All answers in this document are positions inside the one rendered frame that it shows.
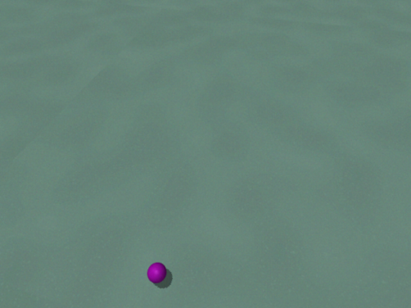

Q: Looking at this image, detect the ball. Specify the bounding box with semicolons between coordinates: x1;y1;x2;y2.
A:
147;262;166;283

